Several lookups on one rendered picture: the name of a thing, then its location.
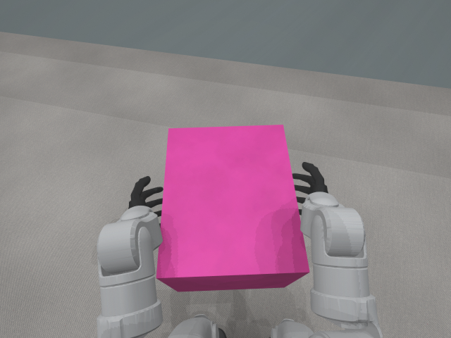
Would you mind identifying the robot right hand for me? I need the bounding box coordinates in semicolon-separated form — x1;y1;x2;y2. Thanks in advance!
292;162;328;215

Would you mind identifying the robot left forearm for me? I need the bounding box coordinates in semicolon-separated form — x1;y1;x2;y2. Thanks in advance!
97;206;163;338

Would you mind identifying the robot right thigh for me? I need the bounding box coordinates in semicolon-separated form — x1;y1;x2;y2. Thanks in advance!
271;321;313;338

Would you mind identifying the robot left shin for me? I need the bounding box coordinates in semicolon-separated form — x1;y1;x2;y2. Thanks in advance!
195;314;209;320

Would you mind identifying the robot left hand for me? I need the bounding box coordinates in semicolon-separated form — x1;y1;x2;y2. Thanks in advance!
128;176;163;227

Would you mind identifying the robot right forearm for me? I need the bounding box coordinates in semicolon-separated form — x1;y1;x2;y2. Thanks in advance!
300;192;383;338

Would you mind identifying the carton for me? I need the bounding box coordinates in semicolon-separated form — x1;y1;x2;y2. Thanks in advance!
156;125;310;292

